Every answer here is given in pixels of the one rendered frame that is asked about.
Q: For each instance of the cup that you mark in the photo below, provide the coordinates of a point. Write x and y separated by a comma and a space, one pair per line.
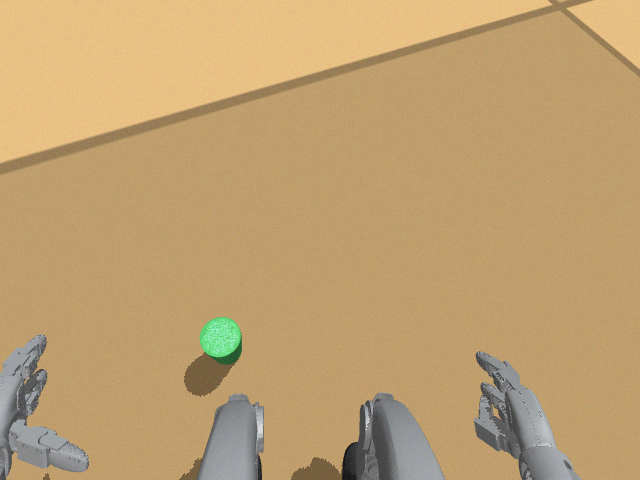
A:
221, 340

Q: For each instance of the right robot hand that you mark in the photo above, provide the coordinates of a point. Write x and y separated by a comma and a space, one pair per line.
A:
524, 424

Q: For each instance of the left robot hand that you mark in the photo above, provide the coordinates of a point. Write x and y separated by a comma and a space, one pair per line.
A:
38, 446

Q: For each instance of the right robot foot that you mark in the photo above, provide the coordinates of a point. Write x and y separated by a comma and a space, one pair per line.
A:
349, 462

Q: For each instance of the right robot arm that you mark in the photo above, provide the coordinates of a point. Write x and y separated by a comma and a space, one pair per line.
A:
545, 463

